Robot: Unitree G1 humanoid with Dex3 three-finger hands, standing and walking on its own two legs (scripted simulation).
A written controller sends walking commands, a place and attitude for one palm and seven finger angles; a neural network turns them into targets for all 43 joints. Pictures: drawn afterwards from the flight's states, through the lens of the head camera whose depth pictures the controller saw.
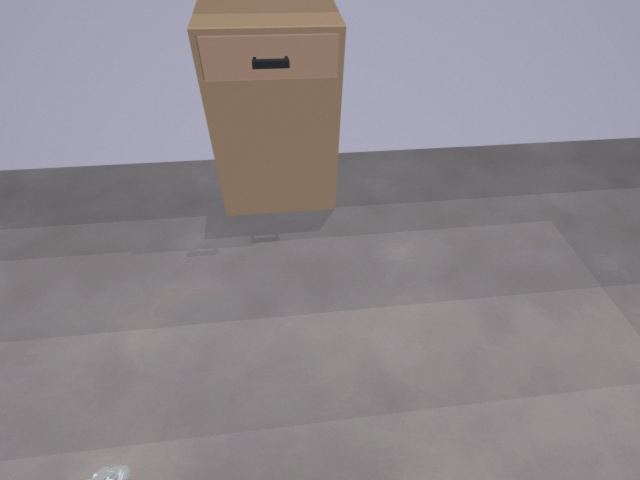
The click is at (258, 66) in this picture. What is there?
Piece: drawer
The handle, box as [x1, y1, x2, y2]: [252, 56, 289, 68]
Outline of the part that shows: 287,56 285,56 282,59 256,59 255,57 253,57 252,59 253,68 289,67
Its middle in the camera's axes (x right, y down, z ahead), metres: -0.17 -0.59 +1.30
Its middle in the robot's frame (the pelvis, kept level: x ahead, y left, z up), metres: +1.36 +0.24 -0.05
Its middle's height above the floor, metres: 0.71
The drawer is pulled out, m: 0.00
